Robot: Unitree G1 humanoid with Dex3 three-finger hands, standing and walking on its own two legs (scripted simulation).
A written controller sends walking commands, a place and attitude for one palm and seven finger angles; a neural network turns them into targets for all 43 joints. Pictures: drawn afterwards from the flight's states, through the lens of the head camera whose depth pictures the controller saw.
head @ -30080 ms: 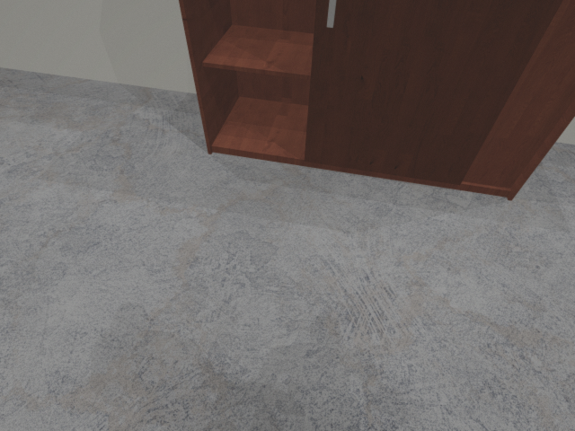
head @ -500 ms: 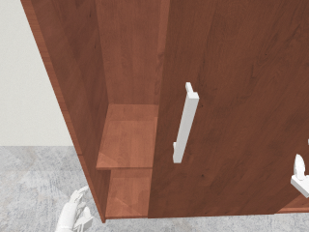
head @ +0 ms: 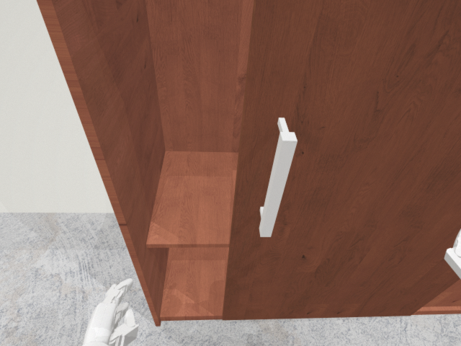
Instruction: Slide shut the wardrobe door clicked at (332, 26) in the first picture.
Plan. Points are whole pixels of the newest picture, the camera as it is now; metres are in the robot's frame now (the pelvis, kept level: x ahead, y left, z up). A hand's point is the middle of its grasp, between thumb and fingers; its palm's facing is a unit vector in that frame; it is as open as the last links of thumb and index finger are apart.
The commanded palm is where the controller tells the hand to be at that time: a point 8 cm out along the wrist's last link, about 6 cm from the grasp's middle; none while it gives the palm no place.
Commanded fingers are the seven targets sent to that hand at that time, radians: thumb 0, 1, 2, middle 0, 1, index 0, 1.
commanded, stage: step back with the hand held close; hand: right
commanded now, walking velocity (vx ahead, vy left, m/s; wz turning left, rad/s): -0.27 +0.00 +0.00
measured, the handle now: (272, 183) +0.38 -0.08 +0.10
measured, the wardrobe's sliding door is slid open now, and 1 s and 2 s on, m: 0.25 0.25 0.25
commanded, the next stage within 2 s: stop stepping back and stand still in 1.28 s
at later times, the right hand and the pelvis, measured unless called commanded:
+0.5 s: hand out of the picture +0.14 -0.29 +0.18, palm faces +0.48 +0.79 -0.38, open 7.4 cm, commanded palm +0.08 -0.32 +0.18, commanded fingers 0.00 -0.90 -0.90 0.20 0.30 0.20 0.30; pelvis -0.06 -0.03 -0.01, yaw +1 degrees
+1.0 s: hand out of the picture +0.06 -0.32 +0.18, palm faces +0.58 +0.72 -0.37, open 7.4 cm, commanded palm +0.00 -0.35 +0.18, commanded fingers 0.00 -0.90 -0.90 0.20 0.30 0.20 0.30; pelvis -0.12 -0.04 -0.03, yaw -5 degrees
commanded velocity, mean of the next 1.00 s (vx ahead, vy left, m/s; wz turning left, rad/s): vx -0.31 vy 0.00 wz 0.00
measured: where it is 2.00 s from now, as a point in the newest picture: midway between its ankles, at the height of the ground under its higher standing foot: outside the picture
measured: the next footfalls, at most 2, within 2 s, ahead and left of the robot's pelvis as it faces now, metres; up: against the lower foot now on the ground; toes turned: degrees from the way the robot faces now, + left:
left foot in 1.58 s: -0.15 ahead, +0.09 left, +0.00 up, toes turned -8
right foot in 1.78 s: -0.27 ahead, -0.17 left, +0.00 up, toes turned -2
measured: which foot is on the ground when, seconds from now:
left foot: down 0.00-1.00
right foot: down 0.00-1.00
